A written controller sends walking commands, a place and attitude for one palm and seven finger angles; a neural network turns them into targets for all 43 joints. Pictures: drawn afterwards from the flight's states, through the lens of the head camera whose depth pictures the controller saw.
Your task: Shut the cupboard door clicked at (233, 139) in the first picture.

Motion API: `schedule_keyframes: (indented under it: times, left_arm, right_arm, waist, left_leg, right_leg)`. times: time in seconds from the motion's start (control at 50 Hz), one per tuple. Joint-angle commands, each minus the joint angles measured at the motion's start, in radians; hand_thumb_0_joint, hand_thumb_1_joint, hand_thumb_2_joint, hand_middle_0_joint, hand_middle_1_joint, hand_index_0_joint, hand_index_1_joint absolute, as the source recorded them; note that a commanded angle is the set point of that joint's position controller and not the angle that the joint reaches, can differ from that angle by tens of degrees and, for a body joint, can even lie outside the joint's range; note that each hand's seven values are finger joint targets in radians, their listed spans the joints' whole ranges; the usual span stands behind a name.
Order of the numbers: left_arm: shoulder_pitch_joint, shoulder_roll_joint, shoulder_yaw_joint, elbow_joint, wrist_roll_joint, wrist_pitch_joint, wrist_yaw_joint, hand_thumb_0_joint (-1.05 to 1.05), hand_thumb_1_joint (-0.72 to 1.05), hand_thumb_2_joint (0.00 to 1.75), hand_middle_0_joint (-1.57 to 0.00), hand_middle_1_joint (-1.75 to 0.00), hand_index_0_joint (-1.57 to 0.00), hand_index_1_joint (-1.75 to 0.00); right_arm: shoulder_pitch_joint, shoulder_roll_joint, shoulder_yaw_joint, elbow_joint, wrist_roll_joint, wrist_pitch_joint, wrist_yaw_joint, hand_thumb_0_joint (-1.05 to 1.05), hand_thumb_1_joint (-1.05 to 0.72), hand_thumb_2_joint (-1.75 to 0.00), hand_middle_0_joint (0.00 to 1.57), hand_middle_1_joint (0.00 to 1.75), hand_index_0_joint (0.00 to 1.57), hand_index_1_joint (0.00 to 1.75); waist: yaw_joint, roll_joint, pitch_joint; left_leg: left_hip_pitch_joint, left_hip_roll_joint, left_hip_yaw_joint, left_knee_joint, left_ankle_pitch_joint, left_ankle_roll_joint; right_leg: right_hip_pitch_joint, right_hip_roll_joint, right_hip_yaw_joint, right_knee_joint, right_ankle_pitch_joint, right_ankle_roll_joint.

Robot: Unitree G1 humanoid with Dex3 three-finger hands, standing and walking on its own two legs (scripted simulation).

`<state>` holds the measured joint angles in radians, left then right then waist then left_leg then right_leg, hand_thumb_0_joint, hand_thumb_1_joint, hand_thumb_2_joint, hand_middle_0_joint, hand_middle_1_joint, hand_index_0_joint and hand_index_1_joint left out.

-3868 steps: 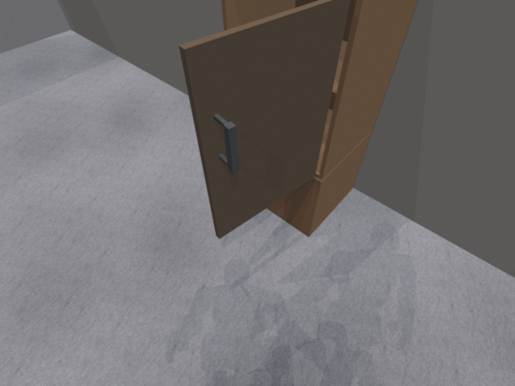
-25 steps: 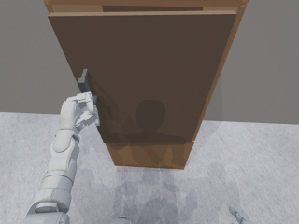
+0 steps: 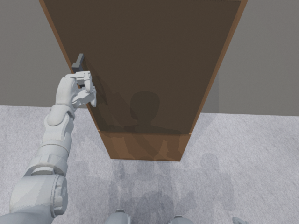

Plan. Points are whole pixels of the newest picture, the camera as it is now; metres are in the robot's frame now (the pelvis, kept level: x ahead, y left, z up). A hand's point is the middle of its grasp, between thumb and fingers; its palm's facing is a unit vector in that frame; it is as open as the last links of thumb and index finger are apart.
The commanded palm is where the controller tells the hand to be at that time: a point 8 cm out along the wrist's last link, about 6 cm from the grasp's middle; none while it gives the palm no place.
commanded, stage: push the door shut along its arc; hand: left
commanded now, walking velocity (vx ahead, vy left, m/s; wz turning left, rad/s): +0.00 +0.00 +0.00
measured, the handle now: (84, 77) +0.51 +0.19 +0.09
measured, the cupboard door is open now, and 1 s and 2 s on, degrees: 0 0 0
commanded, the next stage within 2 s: pull the fist back off the door in 0.22 s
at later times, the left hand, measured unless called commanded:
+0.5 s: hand (94, 91) +0.44 +0.15 +0.10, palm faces +0.06 -1.00 +0.02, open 3.3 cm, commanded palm +0.44 +0.19 +0.09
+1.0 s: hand (101, 102) +0.42 +0.13 +0.08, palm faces +0.02 -1.00 +0.01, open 3.1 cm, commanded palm +0.37 +0.19 +0.09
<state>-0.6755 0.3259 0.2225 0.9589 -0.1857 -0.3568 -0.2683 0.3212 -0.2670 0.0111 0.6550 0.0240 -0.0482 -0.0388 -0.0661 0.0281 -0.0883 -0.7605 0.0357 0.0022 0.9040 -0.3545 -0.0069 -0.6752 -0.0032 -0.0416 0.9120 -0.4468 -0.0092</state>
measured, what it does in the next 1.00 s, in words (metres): stands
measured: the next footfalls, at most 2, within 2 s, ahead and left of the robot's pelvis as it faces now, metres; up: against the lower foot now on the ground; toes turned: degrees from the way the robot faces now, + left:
none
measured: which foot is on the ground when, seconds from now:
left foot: down 0.00-1.00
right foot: down 0.00-1.00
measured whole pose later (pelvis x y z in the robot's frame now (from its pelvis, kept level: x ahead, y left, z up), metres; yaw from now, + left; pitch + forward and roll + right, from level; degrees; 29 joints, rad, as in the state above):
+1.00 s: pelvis -0.02 +0.01 +0.00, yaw -4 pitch +11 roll -1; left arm -0.50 0.22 0.22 0.74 -0.15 -0.35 -0.01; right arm 0.38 -0.26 0.01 0.62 0.01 -0.05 -0.01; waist -0.09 0.04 -0.10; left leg -0.76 0.02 0.00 0.92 -0.35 0.01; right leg -0.70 0.03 0.02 0.91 -0.41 0.01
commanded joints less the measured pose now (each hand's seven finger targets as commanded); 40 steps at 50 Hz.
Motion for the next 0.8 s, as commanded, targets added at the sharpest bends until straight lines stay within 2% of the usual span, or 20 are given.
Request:
schedule_keyframes:
  times: [0.0, 0.06, 0.08, 0.12, 0.18, 0.2, 0.28, 0.3, 0.32, 0.36, 0.42, 0.44, 0.48, 0.52, 0.56, 0.64, 0.68, 0.72, 0.76, 0.78]
  left_arm:
    - [-0.569, 0.16, -0.008, -0.172, -0.006, -0.064, -0.033, 0.0, 0.9, 0.9, -1.3, -1.5, -1.3, -1.5]
    - [-0.649, 0.178, -0.014, -0.126, -0.006, -0.056, -0.043, 0.0, 0.9, 0.9, -1.3, -1.5, -1.3, -1.5]
    - [-0.665, 0.19, -0.009, -0.116, -0.003, -0.053, -0.045, 0.0, 0.9, 0.9, -1.3, -1.5, -1.3, -1.5]
    - [-0.712, 0.178, -0.028, -0.122, -0.003, -0.052, -0.05, 0.0, 0.9, 0.9, -1.3, -1.5, -1.3, -1.5]
    - [-0.77, 0.188, -0.041, -0.084, 0.003, -0.041, -0.054, 0.0, 0.9, 0.9, -1.3, -1.5, -1.3, -1.5]
    - [-0.779, 0.154, -0.074, -0.073, 0.001, -0.035, -0.057, 0.0, 0.9, 0.9, -1.3, -1.5, -1.3, -1.5]
    - [-0.831, 0.176, -0.082, -0.035, -0.002, -0.014, -0.058, 0.0, 0.9, 0.9, -1.3, -1.5, -1.3, -1.5]
    - [-0.841, 0.183, -0.081, -0.039, -0.002, -0.009, -0.059, 0.0, 0.9, 0.9, -1.3, -1.5, -1.3, -1.5]
    - [-0.876, 0.184, 0.082, -0.057, -0.076, 0.0, 0.088, 0.0, 0.9, 0.9, -1.3, -1.5, -1.3, -1.5]
    - [-0.826, 0.082, 0.017, -0.043, -0.031, 0.009, 0.222, 0.0, 0.9, 0.9, -1.3, -1.5, -1.3, -1.5]
    - [-0.823, 0.115, -0.006, -0.034, 0.06, -0.008, 0.301, 0.0, 0.9, 0.9, -1.3, -1.5, -1.3, -1.5]
    - [-0.827, 0.117, -0.031, -0.028, 0.09, -0.014, 0.303, 0.0, 0.9, 0.9, -1.3, -1.5, -1.3, -1.5]
    - [-0.832, 0.105, -0.069, -0.023, 0.119, -0.029, 0.288, 0.0, 0.9, 0.9, -1.3, -1.5, -1.3, -1.5]
    - [-0.819, 0.151, -0.042, -0.008, 0.125, -0.042, 0.267, 0.0, 0.9, 0.9, -1.3, -1.5, -1.3, -1.5]
    - [-0.807, 0.131, -0.059, -0.021, 0.111, -0.049, 0.239, 0.0, 0.9, 0.9, -1.3, -1.5, -1.3, -1.5]
    - [-0.698, 0.165, 0.025, -0.042, 0.046, -0.059, 0.214, 0.0, 0.9, 0.9, -1.3, -1.5, -1.3, -1.5]
    - [-0.611, 0.179, 0.049, -0.073, 0.045, -0.065, 0.219, 0.0, 0.9, 0.9, -1.3, -1.5, -1.3, -1.5]
    - [-0.554, 0.185, 0.055, -0.1, 0.058, -0.075, 0.232, 0.0, 0.9, 0.9, -1.3, -1.5, -1.3, -1.5]
    - [-0.51, 0.172, 0.056, -0.182, 0.059, -0.084, 0.245, 0.0, 0.9, 0.9, -1.3, -1.5, -1.3, -1.5]
    - [-0.471, 0.163, 0.052, -0.206, 0.057, -0.082, 0.249, 0.0, 0.9, 0.9, -1.3, -1.5, -1.3, -1.5]
  right_arm:
    - [0.062, -0.149, -0.054, -0.087, 0.006, -0.033, -0.005, 0.0, -0.9, -0.9, 0.2, 0.3, 0.2, 0.3]
    - [0.072, -0.157, -0.053, -0.07, 0.009, -0.036, -0.011, 0.0, -0.9, -0.9, 0.2, 0.3, 0.2, 0.3]
    - [0.077, -0.161, -0.054, -0.066, 0.009, -0.037, -0.012, 0.0, -0.9, -0.9, 0.2, 0.3, 0.2, 0.3]
    - [0.083, -0.163, -0.053, -0.065, 0.008, -0.046, -0.013, 0.0, -0.9, -0.9, 0.2, 0.3, 0.2, 0.3]
    - [0.088, -0.17, -0.05, -0.053, 0.01, -0.055, -0.017, 0.0, -0.9, -0.9, 0.2, 0.3, 0.2, 0.3]
    - [0.084, -0.168, -0.047, -0.053, 0.012, -0.06, -0.017, 0.0, -0.9, -0.9, 0.2, 0.3, 0.2, 0.3]
    - [0.089, -0.184, -0.036, -0.044, 0.018, -0.08, -0.026, 0.0, -0.9, -0.9, 0.2, 0.3, 0.2, 0.3]
    - [0.089, -0.186, -0.034, -0.045, 0.019, -0.087, -0.028, 0.0, -0.9, -0.9, 0.2, 0.3, 0.2, 0.3]
    - [0.073, -0.16, -0.034, -0.049, 0.004, -0.093, -0.034, 0.0, -0.9, -0.9, 0.2, 0.3, 0.2, 0.3]
    - [0.081, -0.155, -0.036, -0.056, -0.01, -0.102, -0.016, 0.0, -0.9, -0.9, 0.2, 0.3, 0.2, 0.3]
    - [0.11, -0.167, -0.039, -0.051, -0.027, -0.095, 0.006, 0.0, -0.9, -0.9, 0.2, 0.3, 0.2, 0.3]
    - [0.108, -0.166, -0.039, -0.052, -0.029, -0.091, 0.012, 0.0, -0.9, -0.9, 0.2, 0.3, 0.2, 0.3]
    - [0.104, -0.165, -0.039, -0.056, -0.029, -0.088, 0.019, 0.0, -0.9, -0.9, 0.2, 0.3, 0.2, 0.3]
    - [0.106, -0.17, -0.038, -0.06, -0.031, -0.085, 0.02, 0.0, -0.9, -0.9, 0.2, 0.3, 0.2, 0.3]
    - [0.092, -0.168, -0.037, -0.073, -0.027, -0.087, 0.022, 0.0, -0.9, -0.9, 0.2, 0.3, 0.2, 0.3]
    - [0.084, -0.166, -0.038, -0.094, -0.022, -0.088, 0.022, 0.0, -0.9, -0.9, 0.2, 0.3, 0.2, 0.3]
    - [0.076, -0.161, -0.04, -0.116, -0.02, -0.08, 0.025, 0.0, -0.9, -0.9, 0.2, 0.3, 0.2, 0.3]
    - [0.072, -0.155, -0.039, -0.129, -0.02, -0.072, 0.026, 0.0, -0.9, -0.9, 0.2, 0.3, 0.2, 0.3]
    - [0.064, -0.153, -0.046, -0.143, -0.017, -0.064, 0.029, 0.0, -0.9, -0.9, 0.2, 0.3, 0.2, 0.3]
    - [0.058, -0.151, -0.047, -0.148, -0.014, -0.06, 0.029, 0.0, -0.9, -0.9, 0.2, 0.3, 0.2, 0.3]
  waist:
    - [-0.072, 0.003, -0.346]
    - [-0.098, -0.021, -0.313]
    - [-0.1, -0.016, -0.315]
    - [-0.107, 0.038, -0.332]
    - [-0.13, 0.015, -0.326]
    - [-0.14, 0.032, -0.306]
    - [-0.16, 0.015, -0.284]
    - [-0.162, 0.03, -0.293]
    - [-0.095, 0.061, -0.303]
    - [-0.124, 0.036, -0.33]
    - [-0.136, 0.023, -0.353]
    - [-0.143, 0.032, -0.351]
    - [-0.147, 0.048, -0.33]
    - [-0.138, 0.039, -0.33]
    - [-0.132, 0.052, -0.336]
    - [-0.073, 0.046, -0.373]
    - [-0.048, 0.013, -0.37]
    - [-0.035, 0.018, -0.337]
    - [-0.024, 0.026, -0.358]
    - [-0.02, 0.008, -0.352]
  left_leg:
    - [0.274, -0.029, -0.026, -0.069, 0.106, 0.039]
    - [0.235, -0.025, -0.038, -0.066, 0.038, 0.043]
    - [0.229, -0.025, -0.042, -0.066, 0.02, 0.043]
    - [0.249, -0.028, -0.05, -0.061, 0.01, 0.043]
    - [0.218, -0.021, -0.063, -0.056, -0.064, 0.042]
    - [0.211, -0.024, -0.062, -0.059, -0.098, 0.042]
    - [0.155, -0.018, -0.078, -0.067, -0.212, 0.043]
    - [0.147, -0.018, -0.076, -0.064, -0.225, 0.043]
    - [0.126, -0.025, -0.109, -0.08, -0.254, 0.03]
    - [0.161, -0.019, -0.121, -0.098, -0.297, 0.022]
    - [0.164, -0.029, -0.116, -0.093, -0.269, 0.027]
    - [0.162, -0.029, -0.108, -0.088, -0.267, 0.027]
    - [0.161, -0.031, -0.1, -0.087, -0.268, 0.027]
    - [0.139, -0.035, -0.096, -0.082, -0.265, 0.03]
    - [0.135, -0.036, -0.092, -0.084, -0.273, 0.028]
    - [0.13, -0.037, -0.084, -0.094, -0.249, 0.024]
    - [0.104, -0.039, -0.065, -0.094, -0.247, 0.028]
    - [0.096, -0.04, -0.06, -0.103, -0.255, 0.03]
    - [0.133, -0.034, -0.055, -0.117, -0.231, 0.032]
    - [0.14, -0.032, -0.05, -0.123, -0.229, 0.032]
  right_leg:
    - [-0.01, 0.027, 0.035, -0.139, 0.24, -0.003]
    - [-0.057, 0.027, 0.037, -0.146, 0.159, 0.0]
    - [-0.066, 0.027, 0.036, -0.146, 0.135, -0.001]
    - [-0.102, 0.029, 0.03, -0.136, 0.113, -0.007]
    - [-0.143, 0.028, 0.031, -0.13, 0.049, -0.005]
    - [-0.167, 0.028, 0.032, -0.135, 0.023, -0.005]
    - [-0.207, 0.027, 0.032, -0.126, -0.055, -0.003]
    - [-0.209, 0.026, 0.036, -0.124, -0.067, -0.003]
    - [-0.206, 0.024, 0.022, -0.118, -0.064, -0.007]
    - [-0.223, 0.026, 0.003, -0.104, -0.068, 0.006]
    - [-0.212, 0.028, -0.002, -0.1, -0.046, 0.004]
    - [-0.213, 0.025, 0.004, -0.106, -0.053, 0.004]
    - [-0.217, 0.025, 0.009, -0.115, -0.06, 0.0]
    - [-0.199, 0.027, 0.012, -0.115, -0.068, -0.005]
    - [-0.189, 0.025, 0.018, -0.117, -0.078, -0.005]
    - [-0.119, 0.03, 0.019, -0.114, -0.08, -0.011]
    - [-0.08, 0.029, 0.027, -0.126, -0.108, -0.006]
    - [-0.068, 0.032, 0.028, -0.133, -0.121, -0.007]
    - [-0.046, 0.035, 0.028, -0.136, -0.096, -0.006]
    - [-0.032, 0.038, 0.028, -0.144, -0.098, -0.005]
